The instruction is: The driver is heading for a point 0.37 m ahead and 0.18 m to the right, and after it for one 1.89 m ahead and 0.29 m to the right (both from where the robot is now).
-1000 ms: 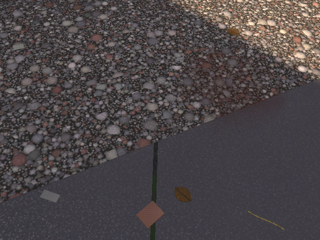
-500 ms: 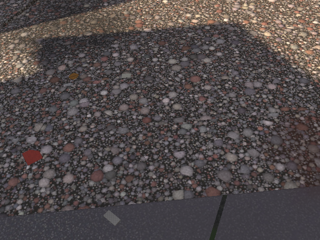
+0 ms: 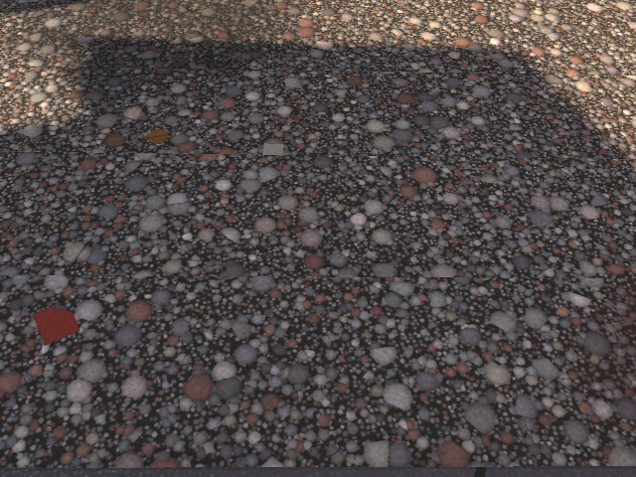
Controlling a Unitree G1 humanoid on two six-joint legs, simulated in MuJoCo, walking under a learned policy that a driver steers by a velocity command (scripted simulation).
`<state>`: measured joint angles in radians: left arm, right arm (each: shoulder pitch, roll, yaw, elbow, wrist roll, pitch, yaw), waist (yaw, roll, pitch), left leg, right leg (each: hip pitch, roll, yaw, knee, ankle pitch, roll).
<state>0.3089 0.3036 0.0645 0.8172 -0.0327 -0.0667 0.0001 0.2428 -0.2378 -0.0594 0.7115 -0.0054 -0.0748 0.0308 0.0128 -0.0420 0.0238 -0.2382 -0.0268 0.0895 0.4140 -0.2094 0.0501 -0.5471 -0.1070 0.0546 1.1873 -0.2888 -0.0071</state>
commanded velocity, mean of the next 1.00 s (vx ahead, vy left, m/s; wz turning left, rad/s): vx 0.10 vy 0.00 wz -0.48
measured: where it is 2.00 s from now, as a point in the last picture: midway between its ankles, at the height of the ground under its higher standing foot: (358, 377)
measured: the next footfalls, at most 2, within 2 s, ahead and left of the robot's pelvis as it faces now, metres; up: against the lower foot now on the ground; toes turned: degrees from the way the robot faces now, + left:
right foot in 0.30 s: +0.29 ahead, -0.13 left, +0.00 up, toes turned -10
left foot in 0.76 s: +0.34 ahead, +0.09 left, +0.00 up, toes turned -31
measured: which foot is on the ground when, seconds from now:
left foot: down 0.00-0.30, up 0.32-0.74, down 0.76-1.00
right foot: up 0.00-0.28, down 0.30-0.78, up 0.80-1.00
